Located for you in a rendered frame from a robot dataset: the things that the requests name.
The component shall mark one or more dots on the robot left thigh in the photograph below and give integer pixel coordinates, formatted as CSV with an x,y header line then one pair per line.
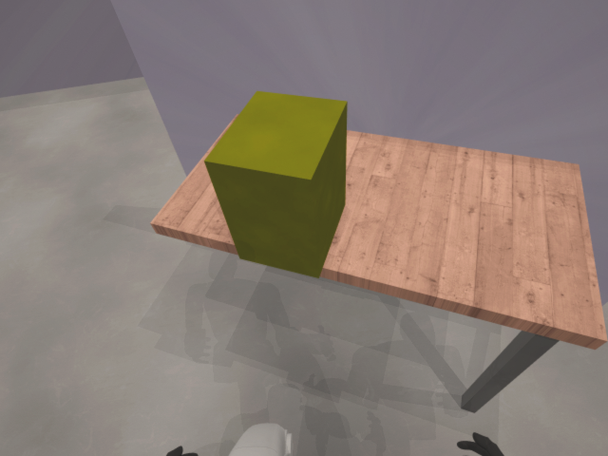
x,y
264,440

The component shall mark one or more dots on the table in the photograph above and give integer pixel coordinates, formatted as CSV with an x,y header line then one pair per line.
x,y
494,236

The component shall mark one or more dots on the carton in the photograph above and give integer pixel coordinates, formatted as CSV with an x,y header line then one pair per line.
x,y
279,173

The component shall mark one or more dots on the robot right hand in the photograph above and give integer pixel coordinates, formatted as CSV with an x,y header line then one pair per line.
x,y
483,446

